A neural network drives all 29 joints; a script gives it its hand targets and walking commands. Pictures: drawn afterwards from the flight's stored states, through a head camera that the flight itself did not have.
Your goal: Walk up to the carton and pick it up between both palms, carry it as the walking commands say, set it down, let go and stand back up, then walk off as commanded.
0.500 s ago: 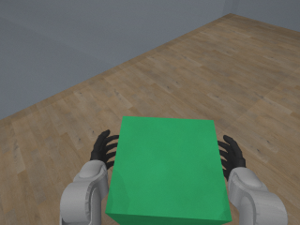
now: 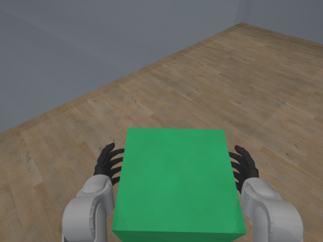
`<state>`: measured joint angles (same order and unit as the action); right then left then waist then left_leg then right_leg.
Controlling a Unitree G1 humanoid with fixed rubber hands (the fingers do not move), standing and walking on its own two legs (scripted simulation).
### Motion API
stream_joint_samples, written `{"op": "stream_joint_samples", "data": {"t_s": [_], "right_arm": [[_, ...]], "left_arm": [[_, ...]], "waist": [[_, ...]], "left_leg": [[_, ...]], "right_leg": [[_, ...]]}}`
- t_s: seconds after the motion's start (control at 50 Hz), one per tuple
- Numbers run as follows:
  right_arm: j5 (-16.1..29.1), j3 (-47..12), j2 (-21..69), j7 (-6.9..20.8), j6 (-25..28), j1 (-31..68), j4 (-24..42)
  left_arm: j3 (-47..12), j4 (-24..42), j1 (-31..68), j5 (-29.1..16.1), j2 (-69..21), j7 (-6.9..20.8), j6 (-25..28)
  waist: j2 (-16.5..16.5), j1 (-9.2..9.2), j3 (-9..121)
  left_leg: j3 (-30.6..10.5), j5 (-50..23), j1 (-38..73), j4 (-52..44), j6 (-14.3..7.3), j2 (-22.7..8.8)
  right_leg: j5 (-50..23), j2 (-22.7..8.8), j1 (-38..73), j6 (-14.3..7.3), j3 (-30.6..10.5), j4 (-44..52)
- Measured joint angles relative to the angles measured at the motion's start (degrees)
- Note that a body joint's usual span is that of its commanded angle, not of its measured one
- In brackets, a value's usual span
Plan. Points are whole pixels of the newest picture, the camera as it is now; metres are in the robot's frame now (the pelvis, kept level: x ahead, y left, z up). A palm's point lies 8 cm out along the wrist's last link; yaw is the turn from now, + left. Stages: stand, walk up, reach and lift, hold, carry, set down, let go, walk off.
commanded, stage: carry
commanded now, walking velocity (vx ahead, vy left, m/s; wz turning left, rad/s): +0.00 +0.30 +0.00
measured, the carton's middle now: (173, 193) +0.24 +0.00 +0.02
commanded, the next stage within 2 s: none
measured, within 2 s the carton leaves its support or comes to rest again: neither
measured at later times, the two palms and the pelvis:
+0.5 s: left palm out of the picture +0.15 +0.34 +0.09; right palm (151, 212) +0.17 +0.04 +0.11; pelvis -0.07 +0.17 +0.01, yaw +3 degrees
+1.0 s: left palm out of the picture +0.11 +0.38 +0.11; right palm out of the picture +0.10 +0.08 +0.11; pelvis -0.12 +0.23 +0.01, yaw -2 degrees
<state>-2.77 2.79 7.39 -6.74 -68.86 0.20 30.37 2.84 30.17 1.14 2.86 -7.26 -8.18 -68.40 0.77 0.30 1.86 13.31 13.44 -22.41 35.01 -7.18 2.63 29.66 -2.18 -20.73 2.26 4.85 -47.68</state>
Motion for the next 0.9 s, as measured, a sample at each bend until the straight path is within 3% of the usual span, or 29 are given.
{"op": "stream_joint_samples", "data": {"t_s": [0.06, 0.14, 0.18, 0.24, 0.32, 0.36, 0.42, 0.48, 0.54, 0.64, 0.7, 0.74, 0.78, 0.9], "right_arm": [[0.0, 0.3, 0.03, 0.0, 0.0, -1.96, -0.17], [-0.01, 0.38, 0.06, -0.31, -1.06, -1.98, -0.01], [-0.01, 0.64, -0.03, -0.37, -1.21, -0.76, 0.08], [-0.01, 0.98, -0.09, -0.37, -1.24, 0.66, 0.16], [0.0, 1.0, -0.11, -0.36, -1.26, 0.48, 0.28], [0.02, 0.77, -0.08, -0.34, -1.11, 0.77, -0.39], [0.01, -0.11, -0.07, -0.25, -1.07, 0.57, -2.64], [0.0, -0.14, -0.01, -0.09, -0.37, -0.68, -2.21], [0.0, -0.08, -0.01, -0.07, 0.07, -0.25, -2.23], [0.0, -0.04, 0.01, 0.02, 0.14, -0.79, -2.13], [0.0, 0.12, 0.02, 0.06, 0.14, -1.72, -1.71], [0.0, 0.28, 0.09, 0.06, 0.0, -2.85, -1.25], [0.0, 0.29, 0.11, 0.05, -0.23, -2.94, -1.16], [0.0, 0.82, -0.02, -0.03, -1.54, -0.48, -1.36]], "left_arm": [[-0.59, -1.44, -0.01, -0.01, -0.05, -0.01, -0.7], [-0.64, -1.81, 0.01, 0.0, -0.04, 0.0, -1.5], [-0.65, -1.8, 0.02, 0.0, -0.07, 0.03, -0.51], [-0.66, -1.82, 0.02, 0.0, -0.1, 0.09, 0.86], [-0.74, -1.82, 0.0, 0.0, -0.1, 0.1, 0.81], [-0.39, -1.84, 0.01, 0.02, -0.02, 0.1, 0.71], [0.66, -1.86, -0.49, 0.0, -0.02, -0.08, -0.8], [0.28, -1.82, -0.48, 0.0, -0.02, -0.19, -1.0], [0.27, -1.8, -0.48, 0.0, -0.02, -0.19, -0.23], [0.12, -1.78, -0.49, 0.0, -0.01, -0.22, -0.49], [-0.29, -2.0, -0.48, -0.01, -0.04, -0.25, -0.84], [-0.69, -2.3, -0.48, 0.0, -0.06, -0.27, -1.35], [-0.71, -2.3, -0.47, 0.0, -0.06, -0.29, -1.67], [-0.61, -2.32, -0.48, 0.0, -0.06, -0.36, -0.88]], "waist": [[-3.07, -0.03, 0.7], [-1.63, 0.03, 1.31], [-1.5, -0.03, 1.39], [-1.6, -0.09, 1.79], [-1.03, -0.14, 1.87], [0.13, -0.05, 1.02], [1.64, -0.11, 0.12], [1.76, -0.08, 0.16], [1.83, -0.05, 0.3], [1.22, -0.01, 0.57], [-0.16, -0.04, 0.75], [-2.23, -0.04, 1.5], [-3.07, -0.05, 2.52], [-2.96, -0.05, 3.18]], "left_leg": [[0.31, 2.13, -0.61, 2.33, 0.02, 0.16], [-7.24, 5.36, -7.22, 23.8, 1.8, 0.45], [-10.6, 5.45, -7.96, 27.02, 2.26, -0.41], [-12.39, 5.58, -7.59, 23.57, 2.75, -2.96], [-12.43, 5.67, -1.55, 4.48, 2.79, -4.78], [-11.87, 1.93, 0.18, 0.61, 5.93, -4.41], [-11.25, 1.53, 0.21, 1.83, 6.95, -4.35], [-10.89, 1.03, 0.18, 1.43, 5.96, -4.74], [-8.51, 0.48, 0.17, 0.95, 4.71, -4.45], [-3.88, 0.11, 0.14, 0.81, 2.75, -3.96], [-2.28, -0.2, 0.12, 0.74, 2.24, -3.89], [-2.61, -1.03, 0.13, -0.46, 2.24, -4.15], [-2.63, -1.99, 0.16, -1.91, 2.24, -3.91], [-2.63, -2.93, 0.16, -2.74, 2.24, -3.69]], "right_leg": [[-7.95, 0.23, 2.46, -3.81, 0.3, 6.9], [-10.48, -2.52, 2.83, -3.13, 0.27, 10.32], [-12.25, -4.01, 2.79, -1.91, 0.31, 12.42], [-14.32, -6.59, 1.59, 0.39, 0.37, 14.1], [-15.34, -9.84, -0.03, 3.83, 0.47, 13.61], [-13.89, -10.87, -0.85, 4.74, -0.53, 11.11], [-0.3, -7.57, -2.9, 4.07, -2.03, 1.17], [-0.3, -3.05, -3.7, 3.57, -2.11, -6.86], [-1.84, -0.99, -3.39, 3.36, -2.19, -8.87], [-1.87, 0.38, 1.39, 2.58, -2.28, 1.24], [-8.44, 1.08, 5.71, 0.5, -2.3, 11.27], [-11.22, 1.58, 6.04, -0.99, -1.92, 13.32], [-11.92, 1.48, 6.03, -1.17, -1.84, 14.6], [-12.25, 1.32, 5.95, -1.17, -1.78, 15.1]]}}
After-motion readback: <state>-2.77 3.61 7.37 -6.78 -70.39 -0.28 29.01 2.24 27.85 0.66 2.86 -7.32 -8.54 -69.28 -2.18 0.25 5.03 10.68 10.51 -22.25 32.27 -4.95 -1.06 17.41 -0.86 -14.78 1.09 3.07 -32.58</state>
